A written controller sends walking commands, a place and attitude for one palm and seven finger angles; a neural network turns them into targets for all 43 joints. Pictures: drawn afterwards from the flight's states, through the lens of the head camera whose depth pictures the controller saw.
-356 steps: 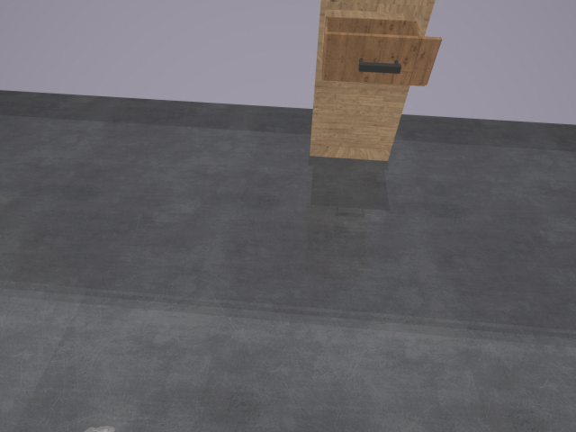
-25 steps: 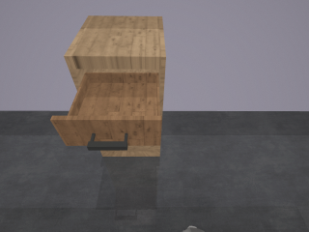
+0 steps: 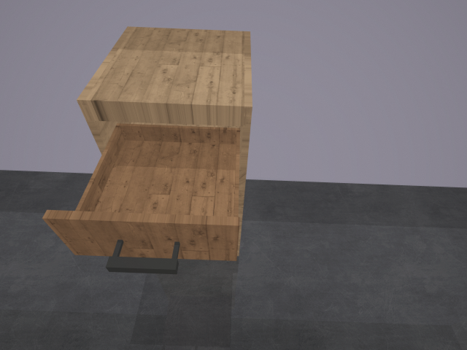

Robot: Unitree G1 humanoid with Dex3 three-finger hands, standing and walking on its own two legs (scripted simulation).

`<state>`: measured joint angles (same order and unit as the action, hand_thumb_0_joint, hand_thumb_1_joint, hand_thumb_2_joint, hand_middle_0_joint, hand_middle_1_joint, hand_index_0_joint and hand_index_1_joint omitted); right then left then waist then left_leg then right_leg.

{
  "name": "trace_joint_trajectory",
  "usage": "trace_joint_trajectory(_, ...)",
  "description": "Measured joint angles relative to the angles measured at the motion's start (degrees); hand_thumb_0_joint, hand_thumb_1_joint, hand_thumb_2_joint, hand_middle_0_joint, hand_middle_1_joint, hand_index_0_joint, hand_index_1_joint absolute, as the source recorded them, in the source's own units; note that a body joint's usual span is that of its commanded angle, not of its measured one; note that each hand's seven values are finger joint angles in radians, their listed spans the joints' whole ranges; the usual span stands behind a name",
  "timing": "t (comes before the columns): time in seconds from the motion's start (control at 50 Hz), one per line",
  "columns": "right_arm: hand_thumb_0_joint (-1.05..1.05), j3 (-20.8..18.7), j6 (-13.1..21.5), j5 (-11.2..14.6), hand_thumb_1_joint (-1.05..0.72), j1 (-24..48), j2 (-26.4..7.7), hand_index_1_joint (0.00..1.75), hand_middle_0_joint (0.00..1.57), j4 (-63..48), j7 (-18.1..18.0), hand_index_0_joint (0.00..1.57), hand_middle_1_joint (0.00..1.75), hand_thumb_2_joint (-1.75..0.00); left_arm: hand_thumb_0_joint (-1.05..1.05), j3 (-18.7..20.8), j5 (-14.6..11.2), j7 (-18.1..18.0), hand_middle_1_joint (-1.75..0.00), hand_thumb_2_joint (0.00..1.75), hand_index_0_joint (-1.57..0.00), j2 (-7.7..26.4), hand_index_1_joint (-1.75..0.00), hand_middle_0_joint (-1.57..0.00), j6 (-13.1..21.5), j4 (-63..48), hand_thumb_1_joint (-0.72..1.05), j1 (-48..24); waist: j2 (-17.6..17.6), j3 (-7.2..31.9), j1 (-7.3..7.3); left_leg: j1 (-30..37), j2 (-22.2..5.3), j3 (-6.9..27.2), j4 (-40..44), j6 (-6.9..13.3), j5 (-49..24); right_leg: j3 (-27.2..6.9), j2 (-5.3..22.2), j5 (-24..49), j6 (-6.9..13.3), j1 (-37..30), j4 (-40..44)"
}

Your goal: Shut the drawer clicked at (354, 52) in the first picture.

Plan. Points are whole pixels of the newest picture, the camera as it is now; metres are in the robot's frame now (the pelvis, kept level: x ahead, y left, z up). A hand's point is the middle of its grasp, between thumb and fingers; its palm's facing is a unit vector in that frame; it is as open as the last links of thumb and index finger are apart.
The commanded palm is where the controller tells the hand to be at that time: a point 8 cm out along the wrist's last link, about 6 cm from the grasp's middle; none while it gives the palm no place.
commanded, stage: come to a stop and stand still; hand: left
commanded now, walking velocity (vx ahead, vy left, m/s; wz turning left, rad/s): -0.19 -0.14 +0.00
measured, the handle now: (145, 255) +0.30 +0.21 -0.08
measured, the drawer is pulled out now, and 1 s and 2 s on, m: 0.30 0.30 0.29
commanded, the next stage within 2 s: look again from close up in 0.82 s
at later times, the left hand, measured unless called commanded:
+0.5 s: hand out of the picture +0.00 +0.15 -0.18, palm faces +0.03 -0.97 -0.23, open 7.4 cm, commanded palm none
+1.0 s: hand out of the picture -0.06 +0.12 -0.17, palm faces +0.03 -0.99 -0.16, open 7.4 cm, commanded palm none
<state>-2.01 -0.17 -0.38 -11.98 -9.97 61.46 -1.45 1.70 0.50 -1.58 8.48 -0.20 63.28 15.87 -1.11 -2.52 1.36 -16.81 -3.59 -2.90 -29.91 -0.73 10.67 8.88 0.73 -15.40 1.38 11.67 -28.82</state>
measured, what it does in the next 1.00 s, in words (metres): steps on the spot: right foot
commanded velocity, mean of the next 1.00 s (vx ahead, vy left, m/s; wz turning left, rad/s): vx -0.01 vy -0.02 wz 0.00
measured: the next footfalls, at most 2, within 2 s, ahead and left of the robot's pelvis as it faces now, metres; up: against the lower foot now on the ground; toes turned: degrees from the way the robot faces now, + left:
right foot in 0.28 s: +0.00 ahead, -0.14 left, +0.00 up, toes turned -2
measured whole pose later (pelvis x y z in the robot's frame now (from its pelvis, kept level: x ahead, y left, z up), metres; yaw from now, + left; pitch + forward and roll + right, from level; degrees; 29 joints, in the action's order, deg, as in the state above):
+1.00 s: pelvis -0.05 -0.04 +0.00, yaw +0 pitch -1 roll +0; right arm 0.2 -0.9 -1.1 -21.3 -7.9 62.5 -0.6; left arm -0.3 0.5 -1.3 7.8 0.2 61.0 19.9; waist -0.2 -0.7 -0.7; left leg -18.4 -0.8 -1.9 -28.0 0.6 8.8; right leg 2.9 -1.5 -15.5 2.3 13.3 -29.4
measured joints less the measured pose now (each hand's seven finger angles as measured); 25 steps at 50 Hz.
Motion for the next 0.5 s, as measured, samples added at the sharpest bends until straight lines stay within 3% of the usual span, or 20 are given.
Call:
trace_joint_trajectory(0.08,0.00,0.48,-0.14,-0.10,-0.94,1.93,1.41,0.30,0.20,-0.87,-0.72,0.20,0.30,-0.90,0.00,0.08,-0.16,-0.28,-0.30,0.90,-0.20,0.88,-0.30,-0.20,-1.41,-0.33,0.92,-0.50,3.18,-1.11,1.06,0.95,1.83,-1.41,1.81,1.48,0.12,-3.26,1.25,-7.87,-1.26,2.38,-7.35)
trace_joint_trajectory(0.18,0.00,0.17,-0.81,-0.41,-0.93,4.89,1.67,0.30,0.20,-2.58,-0.85,0.20,0.30,-0.90,0.00,0.57,0.06,-0.10,-0.30,0.90,-0.20,1.30,-0.30,-0.20,-2.11,-1.56,0.91,-1.53,2.40,-2.09,0.60,-0.02,1.46,-1.44,3.89,1.34,-2.40,-6.52,0.27,-13.59,-2.04,6.54,-19.59)
trace_joint_trajectory(0.24,0.00,-0.15,-1.08,-0.53,-0.92,5.74,1.39,0.30,0.20,-3.18,-0.44,0.20,0.30,-0.90,0.00,0.67,0.12,-0.08,-0.30,0.90,-0.20,1.57,-0.30,-0.20,-2.08,-2.35,0.91,-1.86,1.57,-1.88,0.25,-1.11,1.08,-1.41,3.97,0.63,-3.31,-6.65,0.64,-12.85,-2.11,5.56,-16.83)
trace_joint_trajectory(0.28,0.00,-0.30,-1.27,-0.10,-0.92,5.23,1.00,0.30,0.20,-4.47,0.20,0.20,0.30,-0.90,0.00,-0.01,0.45,-0.53,-0.30,0.90,-0.20,2.14,-0.30,-0.20,-1.20,-4.05,0.91,-0.64,1.78,-0.49,0.43,-4.47,0.97,-1.94,-0.04,0.25,-1.67,-8.48,1.33,-6.48,-1.25,3.42,-6.18)
trace_joint_trajectory(0.32,0.00,-0.63,-1.73,-0.32,-0.91,4.85,-0.22,0.30,0.20,-6.30,1.05,0.20,0.30,-0.90,0.00,-0.65,1.04,-0.83,-0.30,0.90,-0.20,1.63,-0.30,-0.20,-0.36,-4.91,0.91,-0.50,-0.35,-1.20,-0.15,-7.57,0.23,-0.37,-7.14,0.08,4.90,-8.15,0.06,-4.67,-0.66,4.50,-7.51)
trace_joint_trajectory(0.38,0.00,-0.73,-2.12,-0.16,-0.91,2.43,-1.28,0.30,0.20,-7.48,1.52,0.20,0.30,-0.90,0.00,-1.18,1.19,-0.90,-0.30,0.90,-0.20,0.71,-0.30,-0.20,0.57,-6.31,0.91,0.37,-2.42,-1.12,-1.61,-7.72,1.29,0.79,-14.03,0.71,10.31,-6.19,-0.91,-5.21,-0.33,3.29,-8.86)
trace_joint_trajectory(0.5,0.00,0.35,-1.65,-0.61,-0.92,-2.69,-0.12,0.30,0.20,-6.49,1.33,0.20,0.30,-0.90,0.01,-1.43,0.55,-0.72,-0.30,0.90,-0.20,1.03,-0.30,-0.20,-0.81,-7.93,0.91,-0.07,-0.13,0.44,-2.29,-2.24,2.74,-0.58,-6.52,2.57,2.38,-5.68,-0.78,-5.68,-0.17,1.86,-8.95)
